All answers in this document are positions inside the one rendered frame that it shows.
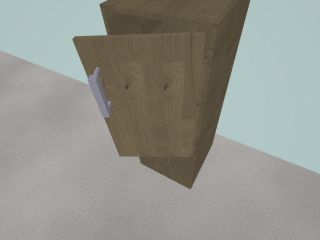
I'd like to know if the cupboard door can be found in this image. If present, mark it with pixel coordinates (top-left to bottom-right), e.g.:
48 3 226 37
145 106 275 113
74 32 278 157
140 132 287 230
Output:
72 32 206 157

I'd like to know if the handle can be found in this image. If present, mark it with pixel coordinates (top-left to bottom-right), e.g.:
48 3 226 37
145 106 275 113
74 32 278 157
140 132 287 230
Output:
87 67 112 118

